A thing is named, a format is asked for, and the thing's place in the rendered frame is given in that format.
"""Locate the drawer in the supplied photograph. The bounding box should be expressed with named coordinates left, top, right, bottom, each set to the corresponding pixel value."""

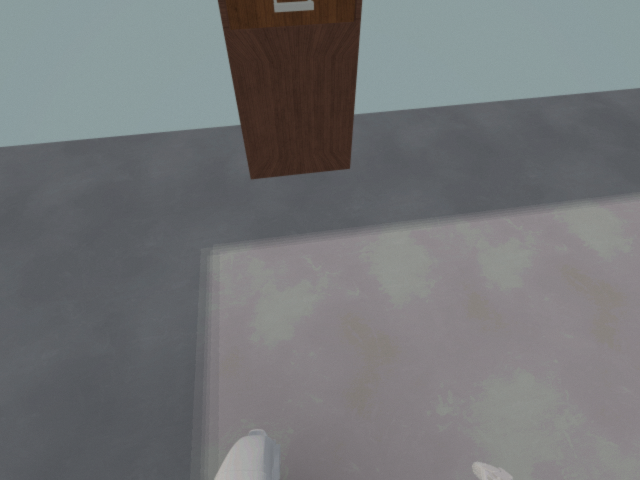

left=226, top=0, right=355, bottom=30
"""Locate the left robot thigh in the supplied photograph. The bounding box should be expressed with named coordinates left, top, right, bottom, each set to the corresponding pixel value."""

left=214, top=435, right=281, bottom=480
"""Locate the cabinet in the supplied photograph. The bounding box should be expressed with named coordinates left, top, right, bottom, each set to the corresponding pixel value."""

left=218, top=0, right=362, bottom=179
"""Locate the robot left shin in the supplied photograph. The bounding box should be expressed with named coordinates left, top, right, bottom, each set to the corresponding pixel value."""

left=248, top=429, right=268, bottom=437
